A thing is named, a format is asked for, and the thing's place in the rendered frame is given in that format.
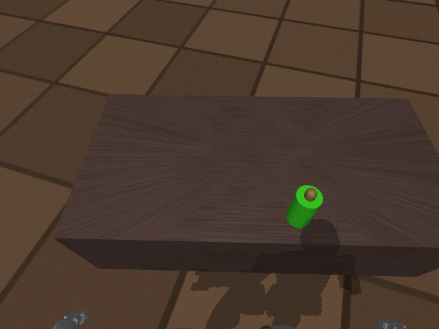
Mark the left robot hand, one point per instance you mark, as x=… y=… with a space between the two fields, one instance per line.
x=73 y=320

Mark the bottle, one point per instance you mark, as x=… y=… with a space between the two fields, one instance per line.
x=304 y=205

